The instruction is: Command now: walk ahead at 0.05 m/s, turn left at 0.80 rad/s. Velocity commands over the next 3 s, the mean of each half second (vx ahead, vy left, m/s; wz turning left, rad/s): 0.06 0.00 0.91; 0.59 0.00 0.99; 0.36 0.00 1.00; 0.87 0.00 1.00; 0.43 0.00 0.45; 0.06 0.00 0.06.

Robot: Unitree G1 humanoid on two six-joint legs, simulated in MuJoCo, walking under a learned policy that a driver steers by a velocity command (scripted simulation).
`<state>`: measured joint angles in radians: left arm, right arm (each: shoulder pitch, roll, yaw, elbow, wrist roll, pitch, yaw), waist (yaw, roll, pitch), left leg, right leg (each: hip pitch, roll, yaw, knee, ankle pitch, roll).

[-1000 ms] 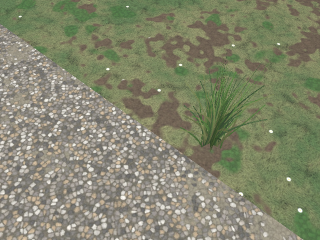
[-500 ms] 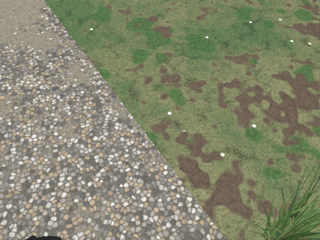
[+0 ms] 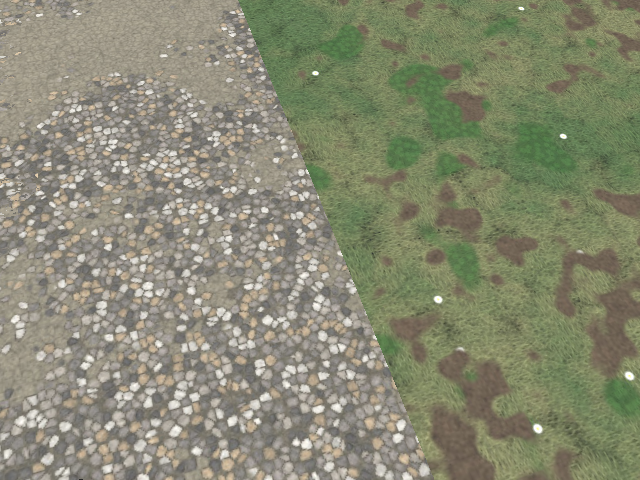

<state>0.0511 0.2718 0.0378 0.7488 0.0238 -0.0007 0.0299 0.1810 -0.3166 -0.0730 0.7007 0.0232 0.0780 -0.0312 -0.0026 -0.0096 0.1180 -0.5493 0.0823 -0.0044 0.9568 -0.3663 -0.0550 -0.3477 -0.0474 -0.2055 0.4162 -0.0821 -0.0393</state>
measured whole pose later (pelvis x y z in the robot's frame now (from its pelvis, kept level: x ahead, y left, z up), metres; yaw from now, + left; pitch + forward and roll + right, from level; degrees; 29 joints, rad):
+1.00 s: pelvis +0.23 +0.21 -0.03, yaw +55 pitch +2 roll -2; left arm 0.41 0.29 0.06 0.86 -0.01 -0.05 0.03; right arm 0.07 -0.30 -0.05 0.53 0.03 -0.02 0.07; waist 0.09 0.03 0.07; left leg -0.69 0.03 0.08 0.73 -0.05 0.06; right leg 0.17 -0.06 -0.25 0.43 -0.51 0.07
